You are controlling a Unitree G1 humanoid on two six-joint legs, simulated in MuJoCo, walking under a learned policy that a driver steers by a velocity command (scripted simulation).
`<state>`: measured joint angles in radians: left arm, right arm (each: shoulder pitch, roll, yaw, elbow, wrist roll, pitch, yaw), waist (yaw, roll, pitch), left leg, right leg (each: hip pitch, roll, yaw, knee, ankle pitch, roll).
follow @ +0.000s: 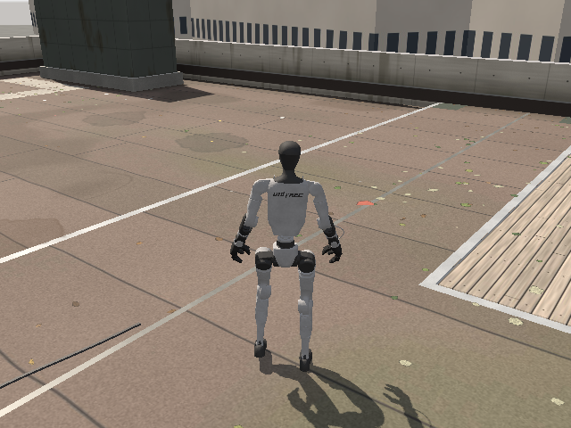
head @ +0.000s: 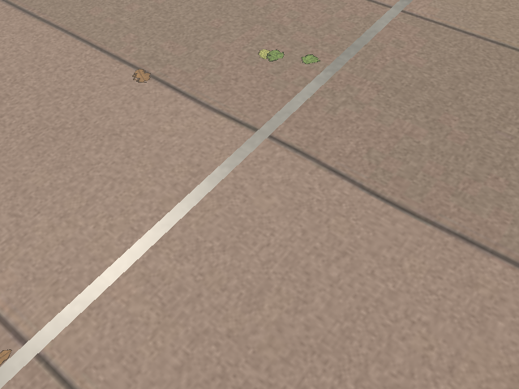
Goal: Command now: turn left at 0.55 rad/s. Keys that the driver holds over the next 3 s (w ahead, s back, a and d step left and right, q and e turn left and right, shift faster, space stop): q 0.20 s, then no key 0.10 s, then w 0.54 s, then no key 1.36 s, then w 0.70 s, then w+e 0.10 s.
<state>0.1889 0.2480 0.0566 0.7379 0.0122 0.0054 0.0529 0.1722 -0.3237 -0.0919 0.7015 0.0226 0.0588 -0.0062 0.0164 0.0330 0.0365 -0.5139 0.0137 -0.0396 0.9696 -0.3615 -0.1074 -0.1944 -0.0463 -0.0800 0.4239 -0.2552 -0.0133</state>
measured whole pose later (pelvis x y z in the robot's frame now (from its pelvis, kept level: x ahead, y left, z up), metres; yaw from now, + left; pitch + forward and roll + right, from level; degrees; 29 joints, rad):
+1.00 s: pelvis +0.21 +0.07 -0.01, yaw +13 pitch +2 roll -1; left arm 0.42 0.27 0.04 0.81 -0.01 -0.05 0.01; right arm 0.06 -0.27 -0.04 0.66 0.01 -0.08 0.05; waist 0.09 0.04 0.04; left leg -0.60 0.04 -0.01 0.57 0.02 0.00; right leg 0.03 0.01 -0.02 0.28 -0.35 0.00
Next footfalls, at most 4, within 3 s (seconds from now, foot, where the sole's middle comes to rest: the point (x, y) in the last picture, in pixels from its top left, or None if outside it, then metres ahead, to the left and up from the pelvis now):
0.16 left None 0.04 0.15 -0.78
0.62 right None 0.14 -0.07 -0.78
1.06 left None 0.39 0.23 -0.78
1.38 right None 0.40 -0.01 -0.78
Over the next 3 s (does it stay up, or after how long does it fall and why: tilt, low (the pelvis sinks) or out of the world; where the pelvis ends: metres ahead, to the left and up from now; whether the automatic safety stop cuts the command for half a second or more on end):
stays up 0.64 0.20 -0.01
